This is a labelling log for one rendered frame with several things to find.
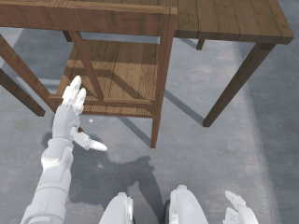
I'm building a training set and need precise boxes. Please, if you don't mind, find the chair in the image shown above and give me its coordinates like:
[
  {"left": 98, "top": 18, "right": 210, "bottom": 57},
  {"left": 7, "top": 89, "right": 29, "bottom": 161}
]
[{"left": 0, "top": 0, "right": 178, "bottom": 148}]

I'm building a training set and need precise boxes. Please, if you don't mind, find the left robot forearm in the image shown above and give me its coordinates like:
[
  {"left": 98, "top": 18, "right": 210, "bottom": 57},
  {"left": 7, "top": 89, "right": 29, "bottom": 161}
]
[{"left": 21, "top": 138, "right": 74, "bottom": 224}]

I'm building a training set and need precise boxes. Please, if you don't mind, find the right robot thigh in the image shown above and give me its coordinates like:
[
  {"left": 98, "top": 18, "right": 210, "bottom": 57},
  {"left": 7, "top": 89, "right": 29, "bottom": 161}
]
[{"left": 170, "top": 189, "right": 208, "bottom": 224}]

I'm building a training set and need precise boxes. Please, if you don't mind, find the robot left hand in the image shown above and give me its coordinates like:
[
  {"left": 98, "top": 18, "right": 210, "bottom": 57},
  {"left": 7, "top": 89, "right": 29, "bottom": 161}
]
[{"left": 52, "top": 76, "right": 107, "bottom": 151}]

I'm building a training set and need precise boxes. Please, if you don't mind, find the robot right hand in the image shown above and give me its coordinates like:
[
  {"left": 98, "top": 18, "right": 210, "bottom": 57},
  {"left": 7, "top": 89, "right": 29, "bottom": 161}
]
[{"left": 222, "top": 190, "right": 259, "bottom": 224}]

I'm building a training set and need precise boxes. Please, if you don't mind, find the robot left shin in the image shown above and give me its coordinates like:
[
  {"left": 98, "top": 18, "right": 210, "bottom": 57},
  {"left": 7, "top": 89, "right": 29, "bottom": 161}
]
[{"left": 118, "top": 192, "right": 133, "bottom": 224}]

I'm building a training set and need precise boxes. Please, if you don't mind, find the table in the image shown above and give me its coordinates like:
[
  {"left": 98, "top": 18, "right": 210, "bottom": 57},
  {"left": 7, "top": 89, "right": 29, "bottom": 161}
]
[{"left": 0, "top": 0, "right": 294, "bottom": 128}]

